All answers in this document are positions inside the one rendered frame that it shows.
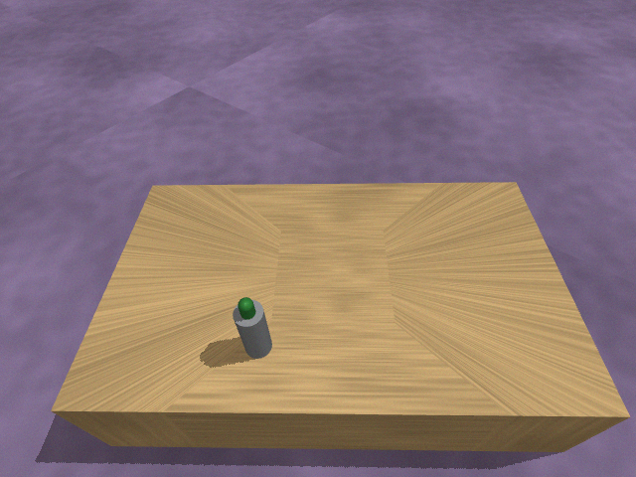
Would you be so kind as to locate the bottle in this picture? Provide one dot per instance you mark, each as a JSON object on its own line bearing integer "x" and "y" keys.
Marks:
{"x": 252, "y": 327}

